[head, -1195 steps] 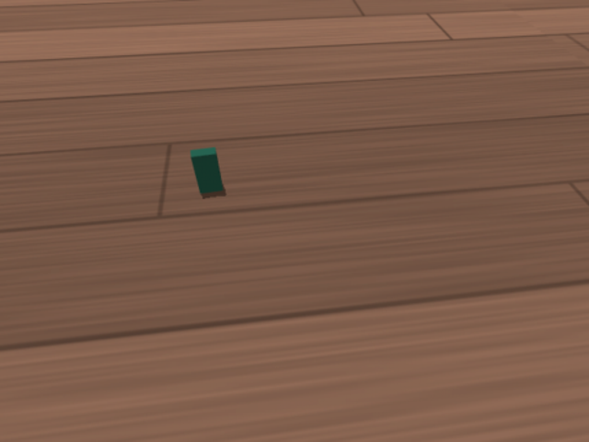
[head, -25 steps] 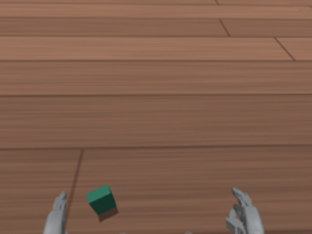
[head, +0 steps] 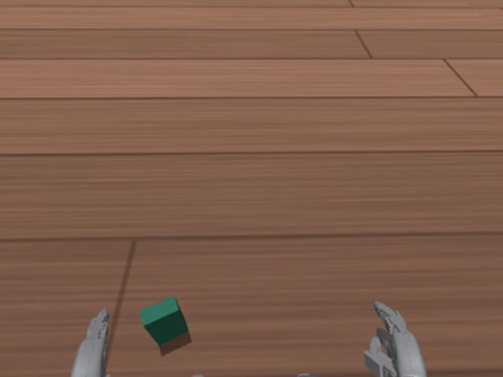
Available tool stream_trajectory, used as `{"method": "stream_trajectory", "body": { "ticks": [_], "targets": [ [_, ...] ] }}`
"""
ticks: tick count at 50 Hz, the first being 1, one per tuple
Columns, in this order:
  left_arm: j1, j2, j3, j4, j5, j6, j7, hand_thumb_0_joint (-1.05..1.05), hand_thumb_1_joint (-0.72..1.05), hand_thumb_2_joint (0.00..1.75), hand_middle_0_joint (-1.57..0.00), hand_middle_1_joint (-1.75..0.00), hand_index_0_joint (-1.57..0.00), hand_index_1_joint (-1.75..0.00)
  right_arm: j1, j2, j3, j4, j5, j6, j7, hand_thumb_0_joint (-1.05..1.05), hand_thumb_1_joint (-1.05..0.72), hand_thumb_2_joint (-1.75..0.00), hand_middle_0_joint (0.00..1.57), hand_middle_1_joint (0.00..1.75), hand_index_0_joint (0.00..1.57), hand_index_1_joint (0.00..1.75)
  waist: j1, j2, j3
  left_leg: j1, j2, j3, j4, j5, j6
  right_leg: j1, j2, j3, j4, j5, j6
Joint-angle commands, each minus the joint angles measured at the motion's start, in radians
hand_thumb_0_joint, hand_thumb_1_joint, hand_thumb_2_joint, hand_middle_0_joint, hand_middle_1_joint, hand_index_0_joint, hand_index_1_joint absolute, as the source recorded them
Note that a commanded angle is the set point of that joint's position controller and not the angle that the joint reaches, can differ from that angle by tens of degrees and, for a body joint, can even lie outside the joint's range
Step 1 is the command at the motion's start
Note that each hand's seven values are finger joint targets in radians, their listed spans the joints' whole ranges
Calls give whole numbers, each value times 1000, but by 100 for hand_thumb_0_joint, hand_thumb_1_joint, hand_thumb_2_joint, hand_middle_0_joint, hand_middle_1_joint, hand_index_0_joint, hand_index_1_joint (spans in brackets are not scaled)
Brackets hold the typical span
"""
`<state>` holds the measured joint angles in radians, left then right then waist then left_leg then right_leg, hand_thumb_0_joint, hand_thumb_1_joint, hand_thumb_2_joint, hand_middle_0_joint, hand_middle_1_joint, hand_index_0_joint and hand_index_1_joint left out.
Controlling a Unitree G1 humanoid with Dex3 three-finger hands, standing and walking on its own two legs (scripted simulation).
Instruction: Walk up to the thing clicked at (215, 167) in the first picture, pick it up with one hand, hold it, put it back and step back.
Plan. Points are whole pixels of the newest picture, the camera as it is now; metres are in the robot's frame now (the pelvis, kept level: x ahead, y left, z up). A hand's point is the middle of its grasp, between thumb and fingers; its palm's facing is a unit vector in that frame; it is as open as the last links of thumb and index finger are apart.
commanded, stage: home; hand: left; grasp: from the side
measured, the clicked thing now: (166, 322) +0.40 +0.27 -0.61
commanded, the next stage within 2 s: stand in 0.74 s
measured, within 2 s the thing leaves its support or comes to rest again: neither
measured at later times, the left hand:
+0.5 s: hand (133, 363) +0.17 +0.18 -0.06, palm faces +0.12 -0.95 -0.29, open 17.5 cm
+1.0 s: hand (131, 366) +0.17 +0.19 -0.06, palm faces +0.12 -0.95 -0.29, open 16.4 cm
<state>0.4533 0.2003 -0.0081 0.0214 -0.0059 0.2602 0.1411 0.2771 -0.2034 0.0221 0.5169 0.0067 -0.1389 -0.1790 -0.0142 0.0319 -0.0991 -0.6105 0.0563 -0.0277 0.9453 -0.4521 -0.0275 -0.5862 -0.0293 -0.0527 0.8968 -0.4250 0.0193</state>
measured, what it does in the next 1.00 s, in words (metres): stands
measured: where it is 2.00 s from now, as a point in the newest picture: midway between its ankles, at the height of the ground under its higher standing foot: outside the picture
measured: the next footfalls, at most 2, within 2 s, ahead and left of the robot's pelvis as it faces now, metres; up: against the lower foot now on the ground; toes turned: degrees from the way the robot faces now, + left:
none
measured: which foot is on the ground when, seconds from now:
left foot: down 0.00-1.00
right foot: down 0.00-1.00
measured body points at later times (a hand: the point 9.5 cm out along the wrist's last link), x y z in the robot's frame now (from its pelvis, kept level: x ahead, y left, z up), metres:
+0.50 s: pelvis +0.00 +0.00 +0.00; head +0.02 +0.00 +0.45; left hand +0.16 +0.23 -0.04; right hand +0.17 -0.24 -0.07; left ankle +0.02 +0.13 -0.69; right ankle +0.02 -0.13 -0.69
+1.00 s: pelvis +0.00 +0.00 +0.00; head +0.02 +0.00 +0.45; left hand +0.16 +0.23 -0.04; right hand +0.16 -0.24 -0.07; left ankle +0.02 +0.13 -0.69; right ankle +0.02 -0.13 -0.69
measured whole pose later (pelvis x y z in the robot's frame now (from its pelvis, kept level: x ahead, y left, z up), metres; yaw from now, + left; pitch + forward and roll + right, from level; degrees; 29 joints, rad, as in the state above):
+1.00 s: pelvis +0.00 +0.00 +0.00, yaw +0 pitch +6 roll -2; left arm 0.45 0.20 -0.01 0.02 0.00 0.26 0.14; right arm 0.28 -0.20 0.02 0.52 0.00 -0.15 -0.18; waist -0.01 0.03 -0.10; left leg -0.60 0.05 -0.03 0.94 -0.45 -0.02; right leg -0.58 -0.03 -0.05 0.89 -0.42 0.02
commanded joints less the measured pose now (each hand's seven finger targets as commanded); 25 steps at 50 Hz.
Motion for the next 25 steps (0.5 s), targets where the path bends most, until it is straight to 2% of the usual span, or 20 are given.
{"method": "stream_trajectory", "body": {
  "ticks": [1, 3, 4, 6, 7, 9, 10, 11, 14, 16, 19, 24, 25],
  "targets": [
    [-28, 96, 54, -189, 9, -56, 7, 0, -54, 6, -5, -6, -5, -6, -68, -114, -46, -159, -2, -54, -12, 0, -90, -90, 20, 30, 20, 30, -8, -11, -94, 60, -47, 37, -150, 139, 29, 59, 38, -11, -160, 121, -16],
    [-33, 92, 46, -187, 8, -53, 7, 0, -56, 5, -5, -5, -5, -5, -73, -117, -45, -156, -1, -56, -9, 0, -90, -90, 20, 30, 20, 30, -9, -7, -75, 53, -46, 30, -163, 130, 29, 52, 41, -16, -152, 111, -19],
    [-46, 100, 55, -204, 8, -56, 7, 0, -55, 6, -5, -6, -5, -6, -71, -115, -45, -153, -2, -55, -11, 0, -90, -90, 20, 30, 20, 30, -7, 17, -98, 64, -45, 31, -159, 149, 27, 56, 41, -14, -147, 128, -21],
    [-39, 93, 50, -184, 8, -54, 4, 0, -58, 4, -5, -5, -5, -5, -68, -115, -46, -153, -1, -55, -13, 0, -90, -90, 20, 30, 20, 30, -13, -23, -87, 66, -46, 35, -150, 157, 30, 61, 39, -12, -158, 138, -16],
    [-30, 103, 62, -185, 10, -54, 6, 0, -55, 6, -5, -6, -5, -6, -73, -115, -47, -152, -4, -55, -15, 0, -90, -90, 20, 30, 20, 30, -10, -33, -101, 58, -47, 36, -142, 162, 33, 69, 37, -10, -161, 148, -13],
    [-35, 106, 65, -190, 9, -53, 6, 0, -58, 4, -5, -5, -5, -5, -73, -115, -46, -153, -3, -56, -14, 0, -90, -90, 20, 30, 20, 30, -4, -21, -100, 60, -47, 37, -146, 167, 32, 70, 36, -9, -157, 151, -15],
    [-28, 103, 58, -190, 9, -52, 6, 0, -57, 4, -5, -5, -5, -5, -73, -115, -46, -150, -4, -55, -13, 0, -90, -90, 20, 30, 20, 30, -1, 3, -102, 63, -48, 37, -149, 168, 30, 71, 36, -9, -154, 150, -18],
    [-45, 92, 46, -195, 8, -52, 5, 0, -57, 5, -5, -5, -5, -5, -76, -116, -46, -152, -3, -55, -14, 0, -90, -90, 20, 30, 20, 30, -10, -1, -86, 60, -46, 35, -156, 155, 29, 58, 38, -12, -154, 138, -18],
    [-31, 99, 62, -193, 9, -54, 9, 0, -58, 4, -5, -5, -5, -5, -71, -112, -46, -151, -3, -54, -14, 0, -90, -90, 20, 30, 20, 30, 1, 15, -99, 70, -45, 34, -157, 173, 26, 66, 40, -16, -146, 149, -20],
    [-25, 101, 62, -189, 9, -54, 8, 0, -57, 4, -5, -5, -5, -5, -71, -116, -48, -153, -3, -53, -13, 0, -90, -90, 20, 30, 20, 30, -2, -5, -108, 69, -45, 33, -151, 194, 27, 77, 40, -15, -148, 170, -19],
    [-50, 91, 49, -190, 7, -53, 6, 0, -57, 5, -5, -5, -5, -5, -73, -114, -45, -150, -3, -54, -13, 0, -90, -90, 20, 30, 20, 30, -9, -4, -70, 62, -45, 34, -159, 152, 29, 56, 39, -14, -155, 133, -17],
    [-23, 97, 58, -185, 7, -53, 6, 0, -57, 4, -5, -5, -5, -5, -78, -115, -47, -155, -3, -55, -13, 0, -90, -90, 20, 30, 20, 30, 2, -9, -82, 57, -46, 34, -160, 150, 29, 63, 38, -16, -156, 129, -19],
    [-24, 101, 63, -184, 10, -54, 6, 0, -57, 4, -5, -5, -5, -5, -71, -116, -48, -154, -5, -55, -15, 0, -90, -90, 20, 30, 20, 30, -4, -17, -105, 68, -46, 37, -147, 173, 30, 72, 36, -11, -159, 152, -17]
  ]
}}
